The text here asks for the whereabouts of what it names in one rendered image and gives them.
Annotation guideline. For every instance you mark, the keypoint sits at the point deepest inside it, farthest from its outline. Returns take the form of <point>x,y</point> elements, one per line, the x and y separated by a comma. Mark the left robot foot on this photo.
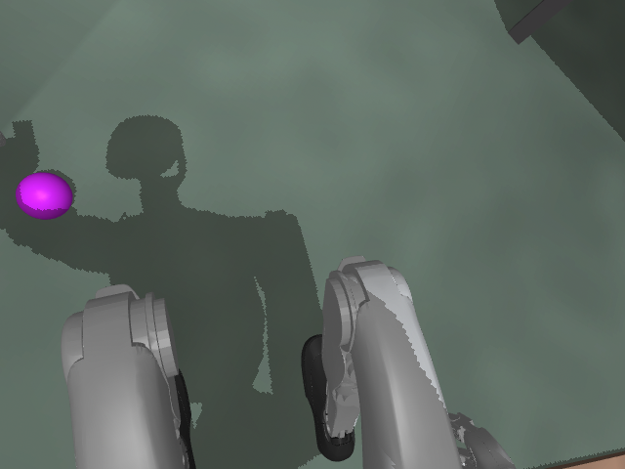
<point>185,414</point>

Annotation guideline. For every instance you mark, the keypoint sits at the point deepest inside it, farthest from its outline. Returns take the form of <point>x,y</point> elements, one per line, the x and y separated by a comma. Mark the right robot foot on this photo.
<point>314,378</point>

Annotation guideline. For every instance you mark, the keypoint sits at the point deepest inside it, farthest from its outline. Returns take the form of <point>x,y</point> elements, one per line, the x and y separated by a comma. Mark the right robot hand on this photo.
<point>483,451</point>

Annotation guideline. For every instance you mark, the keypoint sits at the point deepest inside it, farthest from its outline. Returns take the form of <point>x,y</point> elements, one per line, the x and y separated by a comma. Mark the ball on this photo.
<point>44,195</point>

